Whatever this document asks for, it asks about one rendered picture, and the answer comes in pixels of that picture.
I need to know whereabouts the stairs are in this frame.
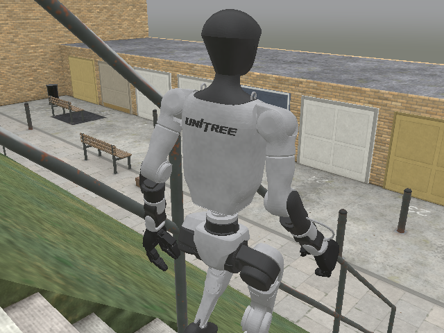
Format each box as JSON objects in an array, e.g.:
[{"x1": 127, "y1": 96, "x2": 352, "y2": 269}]
[{"x1": 0, "y1": 292, "x2": 177, "y2": 333}]

